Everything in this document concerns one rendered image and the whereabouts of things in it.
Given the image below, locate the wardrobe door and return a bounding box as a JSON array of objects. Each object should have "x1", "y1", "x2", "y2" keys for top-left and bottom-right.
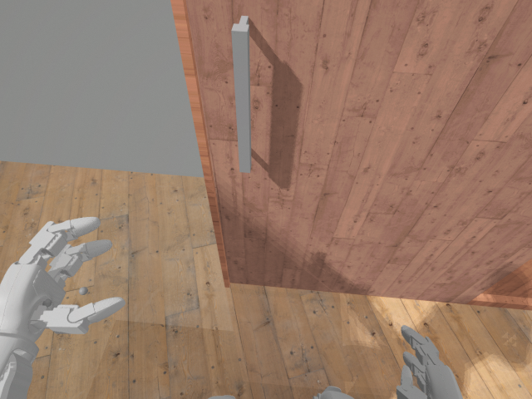
[
  {"x1": 483, "y1": 259, "x2": 532, "y2": 298},
  {"x1": 185, "y1": 0, "x2": 532, "y2": 304}
]

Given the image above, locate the handle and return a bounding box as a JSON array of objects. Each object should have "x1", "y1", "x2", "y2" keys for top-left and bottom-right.
[{"x1": 231, "y1": 16, "x2": 251, "y2": 173}]

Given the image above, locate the robot right shin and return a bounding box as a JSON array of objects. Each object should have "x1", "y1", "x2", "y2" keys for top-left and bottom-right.
[{"x1": 323, "y1": 386, "x2": 341, "y2": 392}]

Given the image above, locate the robot left hand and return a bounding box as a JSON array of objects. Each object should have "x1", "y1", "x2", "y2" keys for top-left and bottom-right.
[{"x1": 0, "y1": 217, "x2": 126, "y2": 342}]

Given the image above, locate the left robot forearm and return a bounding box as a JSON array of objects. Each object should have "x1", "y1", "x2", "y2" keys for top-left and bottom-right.
[{"x1": 0, "y1": 332, "x2": 39, "y2": 399}]

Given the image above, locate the robot right hand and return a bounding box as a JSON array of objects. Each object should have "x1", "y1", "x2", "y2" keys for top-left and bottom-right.
[{"x1": 397, "y1": 325, "x2": 463, "y2": 399}]

